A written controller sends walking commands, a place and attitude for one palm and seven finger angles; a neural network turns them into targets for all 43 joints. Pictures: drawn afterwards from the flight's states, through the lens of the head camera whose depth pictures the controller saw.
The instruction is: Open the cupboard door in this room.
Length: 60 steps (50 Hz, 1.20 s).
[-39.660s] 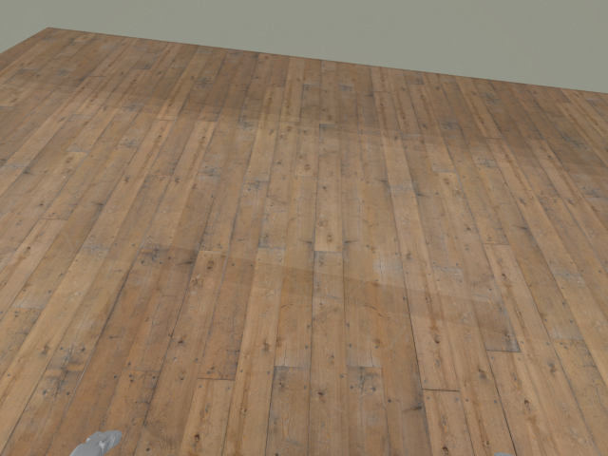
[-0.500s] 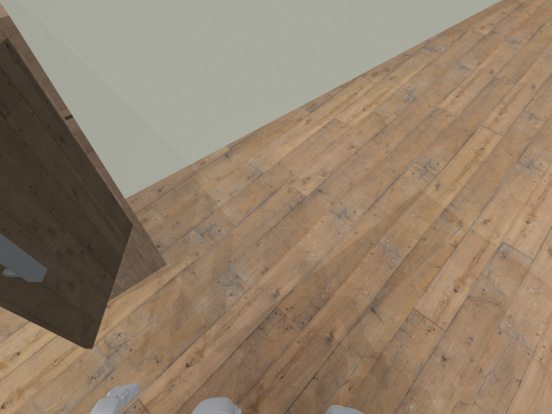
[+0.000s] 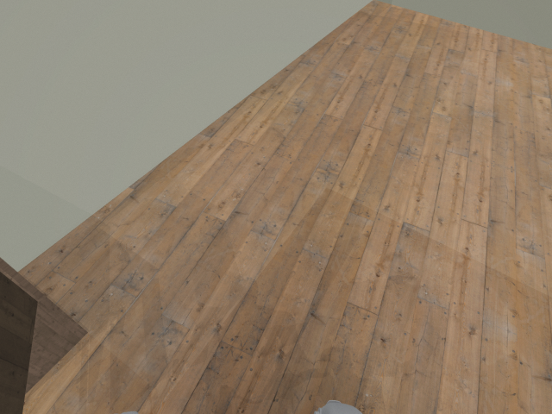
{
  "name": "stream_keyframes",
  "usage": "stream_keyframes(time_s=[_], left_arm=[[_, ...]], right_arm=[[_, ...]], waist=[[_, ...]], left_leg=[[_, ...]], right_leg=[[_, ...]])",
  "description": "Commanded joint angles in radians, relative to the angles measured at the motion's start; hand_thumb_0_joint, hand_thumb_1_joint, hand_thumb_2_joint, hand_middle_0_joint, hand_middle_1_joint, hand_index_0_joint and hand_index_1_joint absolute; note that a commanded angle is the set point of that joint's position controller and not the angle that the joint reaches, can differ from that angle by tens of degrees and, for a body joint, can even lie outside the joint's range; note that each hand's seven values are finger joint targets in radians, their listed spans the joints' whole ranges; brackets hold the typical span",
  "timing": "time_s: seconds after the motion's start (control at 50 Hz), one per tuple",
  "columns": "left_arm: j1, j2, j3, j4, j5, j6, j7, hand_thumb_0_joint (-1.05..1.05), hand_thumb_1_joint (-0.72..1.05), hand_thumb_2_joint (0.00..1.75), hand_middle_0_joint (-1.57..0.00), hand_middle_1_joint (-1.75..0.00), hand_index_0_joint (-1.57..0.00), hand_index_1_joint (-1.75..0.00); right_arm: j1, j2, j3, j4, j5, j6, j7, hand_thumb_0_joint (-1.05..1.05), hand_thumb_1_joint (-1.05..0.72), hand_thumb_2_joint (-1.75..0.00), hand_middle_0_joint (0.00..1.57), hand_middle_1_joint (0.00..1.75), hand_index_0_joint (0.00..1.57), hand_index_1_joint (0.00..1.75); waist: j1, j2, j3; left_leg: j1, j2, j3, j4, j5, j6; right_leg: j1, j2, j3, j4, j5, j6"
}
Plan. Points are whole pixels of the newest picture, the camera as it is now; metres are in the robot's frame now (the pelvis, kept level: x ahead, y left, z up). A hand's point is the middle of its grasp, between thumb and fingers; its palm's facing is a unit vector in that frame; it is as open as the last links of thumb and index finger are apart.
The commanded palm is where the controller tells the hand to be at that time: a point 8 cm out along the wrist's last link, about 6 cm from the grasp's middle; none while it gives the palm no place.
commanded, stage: walk to a spot facing it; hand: left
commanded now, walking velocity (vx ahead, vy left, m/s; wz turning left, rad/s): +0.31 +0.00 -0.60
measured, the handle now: out of the picture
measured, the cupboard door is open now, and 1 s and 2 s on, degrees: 50 50 50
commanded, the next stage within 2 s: turn to face it in 1.30 s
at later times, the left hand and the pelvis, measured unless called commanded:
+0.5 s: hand (210, 380) +0.20 +0.12 -0.18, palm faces -0.14 -0.98 -0.16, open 7.4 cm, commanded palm none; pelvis +0.18 -0.06 +0.00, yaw -13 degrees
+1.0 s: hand (293, 204) +0.60 -0.02 -0.16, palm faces -0.46 -0.85 -0.23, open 7.4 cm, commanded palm none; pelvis +0.39 -0.14 -0.02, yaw -26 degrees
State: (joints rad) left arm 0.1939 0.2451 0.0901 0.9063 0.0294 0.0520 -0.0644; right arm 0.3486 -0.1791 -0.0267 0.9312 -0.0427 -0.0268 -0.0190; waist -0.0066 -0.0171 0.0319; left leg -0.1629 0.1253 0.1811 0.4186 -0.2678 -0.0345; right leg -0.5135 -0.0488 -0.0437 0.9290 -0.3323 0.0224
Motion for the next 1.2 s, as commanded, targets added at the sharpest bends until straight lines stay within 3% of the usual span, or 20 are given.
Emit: stream_keyframes(time_s=[0.0, 0.04, 0.08, 0.1, 0.12, 0.22, 0.46, 0.5, 0.52, 0.56, 0.6, 0.72, 0.88, 0.94, 0.96, 0.98, 1.0, 1.06, 1.14, 1.18], left_arm=[[-0.163, 0.010, -0.006, -0.123, -0.002, -0.047, -0.010, 0.00, 0.90, 0.90, -0.20, -0.30, -0.20, -0.30], [-0.122, 0.023, -0.001, -0.105, -0.002, -0.051, -0.008, 0.00, 0.90, 0.90, -0.20, -0.30, -0.20, -0.30], [0.119, 0.099, 0.025, -0.023, 0.002, -0.065, 0.006, 0.00, 0.90, 0.90, -0.20, -0.30, -0.20, -0.30], [0.283, 0.243, 0.060, 0.020, 0.008, -0.078, 0.026, 0.00, 0.90, 0.90, -0.20, -0.30, -0.20, -0.30], [0.325, 0.284, 0.066, 0.034, -0.015, -0.073, 0.050, 0.00, 0.90, 0.90, -0.20, -0.30, -0.20, -0.30], [0.056, 0.121, 0.021, -0.026, -0.009, -0.094, 0.065, 0.00, 0.90, 0.90, -0.20, -0.30, -0.20, -0.30], [0.170, 0.112, 0.013, 0.063, -0.008, -0.124, 0.063, 0.00, 0.90, 0.90, -0.20, -0.30, -0.20, -0.30], [0.133, 0.111, 0.016, 0.062, -0.016, -0.123, 0.065, 0.00, 0.90, 0.90, -0.20, -0.30, -0.20, -0.30], [0.137, 0.087, 0.014, 0.063, -0.018, -0.123, 0.062, 0.00, 0.90, 0.90, -0.20, -0.30, -0.20, -0.30], [0.167, 0.027, -0.005, 0.030, -0.028, -0.129, 0.050, 0.00, 0.90, 0.90, -0.20, -0.30, -0.20, -0.30], [0.071, 0.035, 0.001, 0.016, -0.006, -0.131, 0.045, 0.00, 0.90, 0.90, -0.20, -0.30, -0.20, -0.30], [0.070, -0.033, -0.012, 0.024, 0.000, -0.074, 0.018, 0.00, 0.90, 0.90, -0.20, -0.30, -0.20, -0.30], [-0.112, -0.019, -0.017, -0.025, 0.000, -0.067, 0.009, 0.00, 0.90, 0.90, -0.20, -0.30, -0.20, -0.30], [-0.010, 0.019, -0.010, 0.008, 0.001, -0.079, 0.016, 0.00, 0.90, 0.90, -0.20, -0.30, -0.20, -0.30], [0.138, 0.060, 0.003, 0.056, 0.003, -0.089, 0.022, 0.00, 0.90, 0.90, -0.20, -0.30, -0.20, -0.30], [0.302, 0.162, 0.031, 0.101, 0.011, -0.104, 0.037, 0.00, 0.90, 0.90, -0.20, -0.30, -0.20, -0.30], [0.375, 0.254, 0.048, 0.117, -0.010, -0.102, 0.051, 0.00, 0.90, 0.90, -0.20, -0.30, -0.20, -0.30], [0.169, 0.138, 0.014, 0.075, -0.024, -0.100, 0.073, 0.00, 0.90, 0.90, -0.20, -0.30, -0.20, -0.30], [0.096, 0.056, -0.014, 0.080, -0.015, -0.128, 0.067, 0.00, 0.90, 0.90, -0.20, -0.30, -0.20, -0.30], [0.138, 0.039, -0.020, 0.105, -0.019, -0.140, 0.064, 0.00, 0.90, 0.90, -0.20, -0.30, -0.20, -0.30]], right_arm=[[0.086, -0.212, -0.057, -0.026, -0.001, -0.020, -0.003, 0.00, -0.90, -0.90, 0.20, 0.30, 0.20, 0.30], [0.069, -0.216, -0.059, -0.026, 0.000, -0.017, 0.001, 0.00, -0.90, -0.90, 0.20, 0.30, 0.20, 0.30], [-0.002, -0.197, -0.052, -0.047, 0.014, -0.017, 0.009, 0.00, -0.90, -0.90, 0.20, 0.30, 0.20, 0.30], [-0.072, -0.113, -0.030, -0.096, 0.036, -0.020, 0.023, 0.00, -0.90, -0.90, 0.20, 0.30, 0.20, 0.30], [-0.159, -0.135, -0.032, -0.138, 0.026, -0.016, 0.019, 0.00, -0.90, -0.90, 0.20, 0.30, 0.20, 0.30], [-0.116, -0.116, -0.050, -0.057, 0.014, 0.003, 0.029, 0.00, -0.90, -0.90, 0.20, 0.30, 0.20, 0.30], [-0.287, -0.085, -0.038, -0.119, 0.024, -0.033, 0.038, 0.00, -0.90, -0.90, 0.20, 0.30, 0.20, 0.30], [-0.154, -0.114, -0.044, -0.072, 0.020, -0.044, 0.025, 0.00, -0.90, -0.90, 0.20, 0.30, 0.20, 0.30], [-0.027, -0.165, -0.058, -0.027, 0.016, -0.048, 0.013, 0.00, -0.90, -0.90, 0.20, 0.30, 0.20, 0.30], [0.219, -0.317, -0.083, 0.015, -0.004, -0.044, -0.004, 0.00, -0.90, -0.90, 0.20, 0.30, 0.20, 0.30], [0.087, -0.229, -0.061, -0.013, 0.000, -0.042, -0.003, 0.00, -0.90, -0.90, 0.20, 0.30, 0.20, 0.30], [0.002, -0.128, -0.029, 0.012, 0.011, -0.067, -0.007, 0.00, -0.90, -0.90, 0.20, 0.30, 0.20, 0.30], [0.080, -0.155, -0.035, 0.066, 0.000, -0.045, 0.007, 0.00, -0.90, -0.90, 0.20, 0.30, 0.20, 0.30], [0.082, -0.172, -0.031, 0.083, 0.004, -0.037, 0.007, 0.00, -0.90, -0.90, 0.20, 0.30, 0.20, 0.30], [0.065, -0.164, -0.028, 0.082, 0.010, -0.038, 0.009, 0.00, -0.90, -0.90, 0.20, 0.30, 0.20, 0.30], [0.068, -0.124, -0.022, 0.065, 0.028, -0.043, 0.020, 0.00, -0.90, -0.90, 0.20, 0.30, 0.20, 0.30], [0.051, -0.093, -0.017, 0.025, 0.040, -0.048, 0.020, 0.00, -0.90, -0.90, 0.20, 0.30, 0.20, 0.30], [-0.059, -0.094, -0.032, 0.039, 0.032, -0.038, 0.017, 0.00, -0.90, -0.90, 0.20, 0.30, 0.20, 0.30], [0.032, -0.029, -0.026, 0.097, 0.017, -0.002, 0.026, 0.00, -0.90, -0.90, 0.20, 0.30, 0.20, 0.30], [-0.006, -0.019, -0.026, 0.090, 0.018, 0.001, 0.031, 0.00, -0.90, -0.90, 0.20, 0.30, 0.20, 0.30]], waist=[[-0.062, 0.207, 0.014], [-0.036, 0.195, 0.003], [0.096, 0.008, -0.078], [0.182, -0.352, -0.131], [0.192, -0.323, -0.100], [0.021, -0.121, 0.005], [0.041, -0.081, 0.014], [-0.034, -0.051, -0.022], [-0.081, 0.044, -0.094], [-0.144, 0.344, -0.269], [-0.090, 0.137, -0.084], [0.010, 0.171, -0.020], [-0.018, 0.110, 0.081], [0.042, 0.093, 0.024], [0.112, 0.044, -0.048], [0.175, -0.167, -0.173], [0.177, -0.335, -0.250], [0.085, -0.104, -0.060], [-0.017, -0.069, -0.009], [-0.008, -0.062, 0.004]], left_leg=[[0.057, 0.228, -0.115, -0.174, -0.032, 0.133], [0.005, 0.229, -0.071, -0.106, -0.031, 0.114], [-0.219, 0.132, 0.043, 0.212, -0.006, 0.048], [-0.537, -0.018, 0.128, 0.571, -0.304, -0.011], [-0.648, -0.046, -0.057, 0.762, -0.400, -0.009], [-0.455, 0.027, -0.153, 0.673, -0.057, -0.026], [-0.351, -0.057, -0.122, 0.225, 0.039, -0.010], [-0.096, -0.093, -0.096, 0.093, 0.106, 0.007], [0.166, -0.052, -0.152, 0.061, 0.112, 0.029], [0.432, 0.391, -0.737, -0.126, 0.005, 0.213], [0.192, 0.340, -0.626, -0.154, 0.005, 0.226], [0.035, 0.180, -0.161, -0.191, 0.281, 0.137], [-0.003, 0.200, -0.062, -0.232, 0.138, 0.142], [0.014, 0.176, -0.009, -0.038, 0.376, 0.109], [-0.056, 0.125, 0.030, 0.169, 0.438, 0.077], [-0.280, 0.024, 0.099, 0.489, 0.239, 0.034], [-0.486, -0.093, 0.023, 0.789, -0.343, 0.002], [-0.517, 0.034, -0.161, 0.846, -0.139, 0.012], [-0.358, 0.029, -0.119, 0.637, -0.019, -0.010], [-0.395, 0.017, -0.109, 0.580, 0.047, -0.016]], right_leg=[[0.003, 0.007, -0.074, -0.225, -0.046, -0.017], [0.137, 0.026, -0.096, -0.311, -0.031, -0.034], [0.540, 0.028, -0.040, -0.451, -0.014, -0.090], [0.757, -0.273, 0.446, -0.619, -0.189, -0.210], [0.693, -0.377, 0.681, -0.722, -0.157, -0.274], [0.331, -0.195, 0.319, -0.738, -0.053, -0.219], [0.475, -0.170, 0.280, -0.639, 0.392, -0.213], [0.372, -0.118, 0.227, -0.518, 0.468, -0.175], [0.231, -0.062, 0.199, -0.338, 0.433, -0.139], [-0.099, 0.122, 0.070, 0.268, -0.227, -0.071], [-0.195, 0.020, 0.101, 0.423, -0.122, -0.074], [-0.101, -0.047, 0.041, 0.181, 0.080, -0.035], [0.035, -0.026, -0.064, -0.225, 0.162, -0.053], [0.242, 0.029, -0.107, -0.326, 0.128, -0.091], [0.458, 0.030, -0.071, -0.370, 0.112, -0.118], [0.723, -0.169, 0.211, -0.452, -0.004, -0.196], [0.831, -0.399, 0.627, -0.637, 0.039, -0.298], [0.524, -0.314, 0.403, -0.669, 0.158, -0.260], [0.312, -0.198, 0.142, -0.726, 0.293, -0.209], [0.351, -0.180, 0.129, -0.743, 0.342, -0.208]])
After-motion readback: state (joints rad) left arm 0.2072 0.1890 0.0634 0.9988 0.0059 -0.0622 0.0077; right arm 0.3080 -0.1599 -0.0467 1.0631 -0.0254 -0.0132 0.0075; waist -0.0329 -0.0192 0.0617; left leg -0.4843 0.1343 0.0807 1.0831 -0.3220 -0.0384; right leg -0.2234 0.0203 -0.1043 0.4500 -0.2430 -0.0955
